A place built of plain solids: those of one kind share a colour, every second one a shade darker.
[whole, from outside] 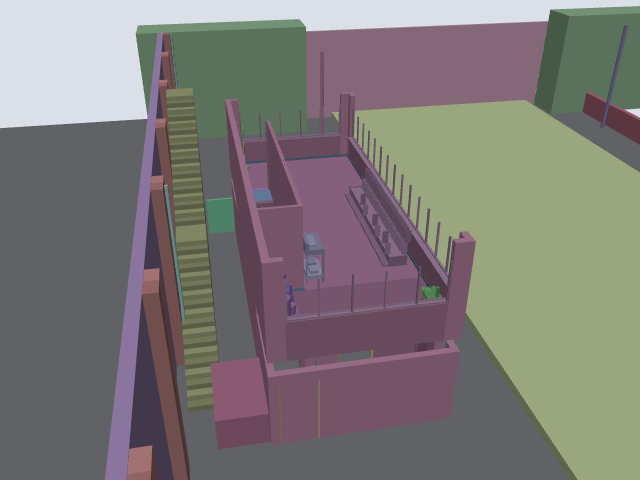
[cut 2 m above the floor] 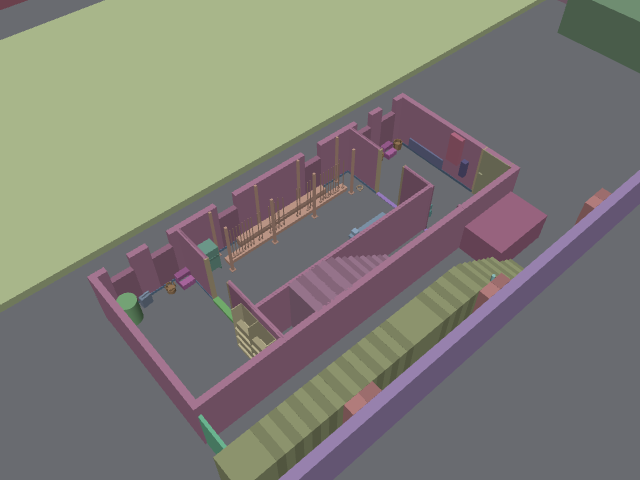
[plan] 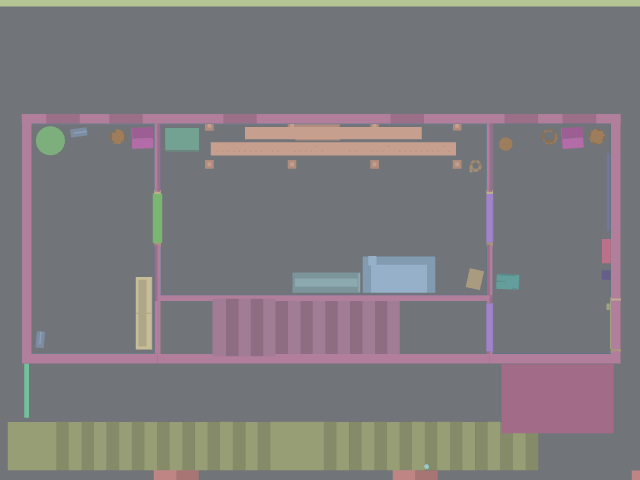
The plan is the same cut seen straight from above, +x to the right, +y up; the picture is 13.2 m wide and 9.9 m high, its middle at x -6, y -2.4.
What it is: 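A mechanical signal box beside a railway in a town; below a lobby, the locking room and a lamp room, above the operating floor with its lever frame behind one band of glass; one straight stair between walls, met straight on from the door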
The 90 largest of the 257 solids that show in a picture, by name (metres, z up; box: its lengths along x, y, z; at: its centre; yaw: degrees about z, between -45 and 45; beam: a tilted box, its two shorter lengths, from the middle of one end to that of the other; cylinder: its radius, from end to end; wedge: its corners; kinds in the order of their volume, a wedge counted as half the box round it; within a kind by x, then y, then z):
{
 "yard_line_abut_1": {"box": [2.28, 9.31, 6.2], "at": [-24.9, -4.28, 3.05]},
 "yard_line_abut_2": {"box": [2.28, 9.93, 6.2], "at": [-24.9, 21.58, 3.05]},
 "yard_line_abut_3": {"box": [2.4, 9.31, 6.2], "at": [11.96, -4.28, 3.05]},
 "yard_line_bed_1": {"box": [39.2, 13.5, 0.6], "at": [-6.44, 9.17, 0.0]},
 "yard_line_near_1": {"box": [34.52, 0.3, 6.2], "at": [-6.5, -7.63, 3.05]},
 "yard_line_step_1": {"box": [1.0, 1.0, 6.35], "at": [-11.94, -6.65, 3.12]},
 "yard_line_step_2": {"box": [0.26, 1.0, 6.17], "at": [-11.31, -6.65, 3.04]},
 "yard_line_step_3": {"box": [0.26, 1.0, 6.0], "at": [-11.05, -6.65, 2.95]},
 "yard_line_step_4": {"box": [0.26, 1.0, 5.83], "at": [-10.79, -6.65, 2.86]},
 "yard_line_step_5": {"box": [0.26, 1.0, 5.65], "at": [-10.53, -6.65, 2.77]},
 "yard_line_step_6": {"box": [0.26, 1.0, 5.47], "at": [-10.27, -6.65, 2.69]},
 "yard_line_step_7": {"box": [0.26, 1.0, 5.3], "at": [-10.01, -6.65, 2.6]},
 "yard_line_step_8": {"box": [0.26, 1.0, 5.12], "at": [-9.75, -6.65, 2.51]},
 "yard_line_step_9": {"box": [0.26, 1.0, 4.95], "at": [-9.49, -6.65, 2.42]},
 "yard_line_step_10": {"box": [0.26, 1.0, 4.78], "at": [-9.23, -6.65, 2.34]},
 "yard_line_step_11": {"box": [0.26, 1.0, 4.6], "at": [-8.97, -6.65, 2.25]},
 "yard_line_step_12": {"box": [0.26, 1.0, 4.42], "at": [-8.71, -6.65, 2.16]},
 "yard_line_step_13": {"box": [0.26, 1.0, 4.25], "at": [-8.45, -6.65, 2.08]},
 "yard_line_step_14": {"box": [0.26, 1.0, 4.08], "at": [-8.19, -6.65, 1.99]},
 "yard_line_step_15": {"box": [0.26, 1.0, 3.9], "at": [-7.93, -6.65, 1.9]},
 "yard_line_step_16": {"box": [0.26, 1.0, 3.73], "at": [-7.67, -6.65, 1.81]},
 "yard_line_step_17": {"box": [0.26, 1.0, 3.55], "at": [-7.41, -6.65, 1.73]},
 "yard_line_step_18": {"box": [0.26, 1.0, 3.38], "at": [-7.15, -6.65, 1.64]},
 "yard_line_step_19": {"box": [1.1, 1.0, 3.2], "at": [-6.47, -6.65, 1.55]},
 "yard_line_step_20": {"box": [0.26, 1.0, 3.02], "at": [-5.79, -6.65, 1.46]},
 "yard_line_step_21": {"box": [0.26, 1.0, 2.85], "at": [-5.53, -6.65, 1.38]},
 "yard_line_step_22": {"box": [0.26, 1.0, 2.67], "at": [-5.27, -6.65, 1.29]},
 "yard_line_step_23": {"box": [0.26, 1.0, 2.5], "at": [-5.01, -6.65, 1.2]},
 "yard_line_step_24": {"box": [0.26, 1.0, 2.33], "at": [-4.75, -6.65, 1.11]},
 "yard_line_step_25": {"box": [0.26, 1.0, 2.15], "at": [-4.49, -6.65, 1.02]},
 "yard_line_step_26": {"box": [0.26, 1.0, 1.98], "at": [-4.23, -6.65, 0.94]},
 "yard_line_step_27": {"box": [0.26, 1.0, 1.8], "at": [-3.97, -6.65, 0.85]},
 "yard_line_step_28": {"box": [0.26, 1.0, 1.62], "at": [-3.71, -6.65, 0.76]},
 "yard_line_step_29": {"box": [0.26, 1.0, 1.45], "at": [-3.45, -6.65, 0.68]},
 "yard_line_step_30": {"box": [0.26, 1.0, 1.27], "at": [-3.19, -6.65, 0.59]},
 "wall_1": {"box": [0.2, 0.51, 2.95], "at": [-12.05, -4.7, 4.38]},
 "wall_2": {"box": [0.2, 5.15, 2.5], "at": [-12.05, -2.38, 1.2]},
 "wall_3": {"box": [0.2, 4.16, 1.2], "at": [-12.05, -2.38, 3.5]},
 "wall_4": {"box": [0.2, 0.51, 2.95], "at": [-12.05, -0.05, 4.38]},
 "wall_5": {"box": [0.51, 0.2, 2.95], "at": [-11.9, 0.1, 4.38]},
 "wall_6": {"box": [2.8, 0.2, 2.5], "at": [-10.75, -4.85, 1.2]},
 "wall_7": {"box": [2.8, 0.2, 2.95], "at": [-10.75, -4.85, 4.38]},
 "wall_8": {"box": [0.61, 0.2, 2.5], "at": [-10.65, 0.1, 1.2]},
 "wall_9": {"box": [1.36, 0.2, 2.5], "at": [-8.68, 0.1, 1.2]},
 "wall_10": {"box": [11.36, 0.2, 1.2], "at": [-5.97, 0.1, 3.5]},
 "wall_11": {"box": [6.85, 0.2, 3.2], "at": [-5.92, -4.85, 1.55]},
 "wall_12": {"box": [6.85, 0.2, 2.95], "at": [-5.92, -4.85, 4.38]},
 "wall_13": {"box": [6.85, 0.06, 3.2], "at": [-5.92, -3.63, 1.55]},
 "wall_14": {"box": [6.85, 0.06, 2.95], "at": [-5.92, -3.63, 4.38]},
 "wall_15": {"box": [6.85, 0.06, 2.5], "at": [-5.92, -3.57, 1.2]},
 "wall_16": {"box": [6.97, 0.06, 2.95], "at": [-5.92, -3.57, 4.38]},
 "wall_17": {"box": [2.76, 0.2, 2.5], "at": [-5.92, 0.1, 1.2]},
 "wall_18": {"box": [1.36, 0.2, 2.5], "at": [-3.17, 0.1, 1.2]},
 "wall_19": {"box": [2.7, 0.2, 2.5], "at": [-1.15, -4.85, 1.2]},
 "wall_20": {"box": [2.7, 0.2, 2.95], "at": [-1.15, -4.85, 4.38]},
 "wall_21": {"box": [0.51, 0.2, 2.95], "at": [-0.05, 0.1, 4.38]},
 "wall_22": {"box": [0.2, 0.51, 2.95], "at": [0.1, -4.7, 4.38]},
 "wall_23": {"box": [0.2, 5.15, 2.5], "at": [0.1, -2.38, 1.2]},
 "wall_24": {"box": [0.2, 4.16, 1.2], "at": [0.1, -2.38, 3.5]},
 "wall_25": {"box": [0.2, 0.51, 2.95], "at": [0.1, -0.05, 4.38]},
 "yard_line_dark_1": {"box": [0.2, 16.24, 5.45], "at": [-26.14, 8.5, 2.68]},
 "yard_line_toe_1": {"box": [34.52, 0.3, 1.35], "at": [-6.5, 19.05, 0.62]},
 "raised_floor_operating_1": {"box": [2.73, 4.88, 0.25], "at": [-10.65, -2.38, 3.02]},
 "raised_floor_operating_2": {"box": [6.98, 3.73, 0.25], "at": [-5.92, -1.8, 3.02]},
 "raised_floor_operating_3": {"box": [2.63, 4.88, 0.25], "at": [-1.25, -2.38, 3.02]},
 "yard_line_near_pier_1": {"box": [0.47, 0.33, 6.2], "at": [-23.53, -7.32, 3.05]},
 "yard_line_near_pier_2": {"box": [0.47, 0.33, 6.2], "at": [-18.59, -7.32, 3.05]},
 "yard_line_near_pier_3": {"box": [0.47, 0.33, 6.2], "at": [-13.66, -7.32, 3.05]},
 "yard_line_near_pier_4": {"box": [0.47, 0.33, 6.2], "at": [-9.2, -7.32, 3.05]},
 "yard_line_near_pier_5": {"box": [0.47, 0.33, 6.2], "at": [-8.73, -7.32, 3.05]},
 "yard_line_near_pier_6": {"box": [0.47, 0.33, 6.2], "at": [-4.27, -7.32, 3.05]},
 "yard_line_near_pier_7": {"box": [0.47, 0.33, 6.2], "at": [-3.8, -7.32, 3.05]},
 "yard_line_near_pier_8": {"box": [0.47, 0.33, 6.2], "at": [0.66, -7.32, 3.05]},
 "yard_line_near_pier_9": {"box": [0.47, 0.33, 6.2], "at": [1.13, -7.32, 3.05]},
 "yard_line_near_pier_10": {"box": [0.47, 0.33, 6.2], "at": [5.6, -7.32, 3.05]},
 "yard_line_near_pier_11": {"box": [0.47, 0.33, 6.2], "at": [6.06, -7.32, 3.05]},
 "stair_1": {"box": [0.28, 1.19, 3.01], "at": [-8.08, -4.21, 1.45]},
 "stair_2": {"box": [0.28, 1.19, 2.81], "at": [-7.82, -4.21, 1.36]},
 "stair_3": {"box": [0.28, 1.19, 2.61], "at": [-7.57, -4.21, 1.26]},
 "stair_4": {"box": [0.28, 1.19, 2.42], "at": [-7.31, -4.21, 1.16]},
 "stair_5": {"box": [0.28, 1.19, 2.22], "at": [-7.05, -4.21, 1.06]},
 "stair_6": {"box": [0.28, 1.19, 2.02], "at": [-6.8, -4.21, 0.96]},
 "stair_7": {"box": [0.28, 1.19, 1.83], "at": [-6.54, -4.21, 0.86]},
 "stair_8": {"box": [0.28, 1.19, 1.63], "at": [-6.29, -4.21, 0.76]},
 "stair_9": {"box": [0.28, 1.19, 1.43], "at": [-6.03, -4.21, 0.67]},
 "stair_10": {"box": [0.28, 1.19, 1.24], "at": [-5.77, -4.21, 0.57]},
 "stair_11": {"box": [0.28, 1.19, 1.04], "at": [-5.52, -4.21, 0.47]},
 "yard_line_bunker_1": {"box": [2.32, 1.43, 1.1], "at": [-1.1, -5.67, 0.5]},
 "lever_frame_1": {"box": [5.06, 0.5, 0.33], "at": [-5.72, -0.52, 3.27]},
 "raised_floor_landing_1": {"box": [1.22, 1.28, 0.25], "at": [-8.81, -4.17, 3.02]}
}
